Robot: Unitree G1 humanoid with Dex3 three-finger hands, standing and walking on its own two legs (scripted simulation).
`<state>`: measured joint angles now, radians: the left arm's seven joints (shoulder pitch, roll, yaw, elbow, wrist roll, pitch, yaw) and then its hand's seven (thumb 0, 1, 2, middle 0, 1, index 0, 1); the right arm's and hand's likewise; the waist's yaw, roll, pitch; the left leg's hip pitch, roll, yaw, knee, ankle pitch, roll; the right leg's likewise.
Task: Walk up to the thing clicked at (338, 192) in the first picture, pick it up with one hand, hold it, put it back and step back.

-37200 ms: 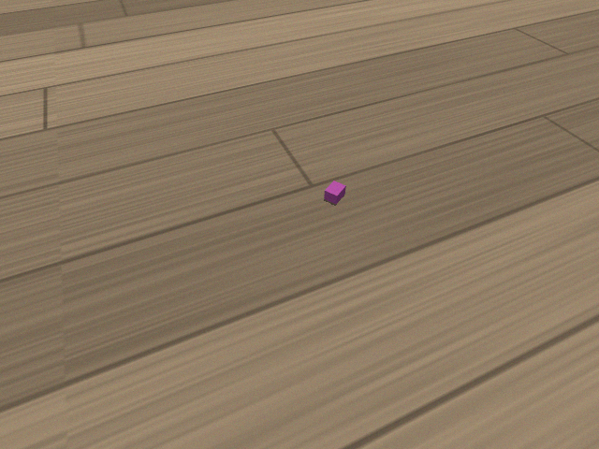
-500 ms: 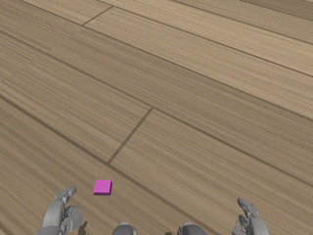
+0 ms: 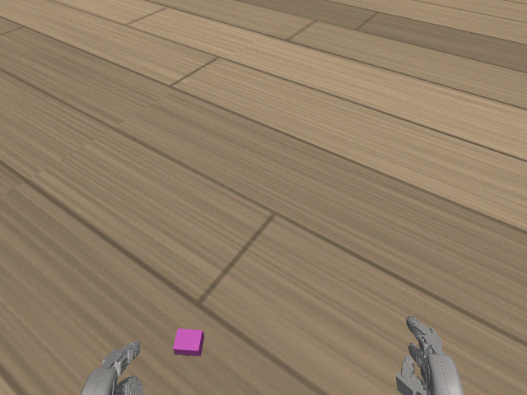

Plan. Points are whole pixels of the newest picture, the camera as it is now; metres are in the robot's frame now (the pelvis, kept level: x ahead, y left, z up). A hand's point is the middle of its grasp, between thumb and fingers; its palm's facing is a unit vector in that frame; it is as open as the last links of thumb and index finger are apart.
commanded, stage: home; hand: left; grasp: from above
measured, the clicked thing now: (189, 342) +0.45 +0.26 -0.69
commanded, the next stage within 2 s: stand in 1.68 s
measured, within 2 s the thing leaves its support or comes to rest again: neither
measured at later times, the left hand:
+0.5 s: hand out of the picture +0.16 +0.18 -0.05, palm faces +0.04 -0.98 -0.20, open 7.4 cm
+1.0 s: hand (143, 394) +0.17 +0.18 -0.05, palm faces +0.04 -0.98 -0.20, open 7.4 cm
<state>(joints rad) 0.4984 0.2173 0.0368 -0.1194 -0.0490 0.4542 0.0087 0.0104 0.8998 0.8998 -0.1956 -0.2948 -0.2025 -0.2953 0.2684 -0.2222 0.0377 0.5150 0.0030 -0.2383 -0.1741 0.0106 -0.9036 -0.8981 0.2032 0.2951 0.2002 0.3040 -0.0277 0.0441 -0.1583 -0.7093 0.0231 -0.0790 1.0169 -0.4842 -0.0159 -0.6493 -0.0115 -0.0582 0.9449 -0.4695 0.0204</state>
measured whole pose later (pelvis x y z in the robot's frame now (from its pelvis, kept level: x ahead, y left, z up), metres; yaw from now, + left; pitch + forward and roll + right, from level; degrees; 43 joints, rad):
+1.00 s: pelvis +0.01 +0.00 +0.00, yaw -1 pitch +10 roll -3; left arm 0.50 0.23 0.03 -0.13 -0.05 0.45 0.01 0.01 0.90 0.90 -0.20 -0.29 -0.20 -0.29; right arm 0.29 -0.22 0.03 0.54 0.00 -0.24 -0.18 0.01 -0.90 -0.90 0.20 0.30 0.20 0.30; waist -0.03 0.05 -0.16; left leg -0.70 0.03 -0.07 1.02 -0.50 -0.01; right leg -0.64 -0.01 -0.05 0.94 -0.48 0.03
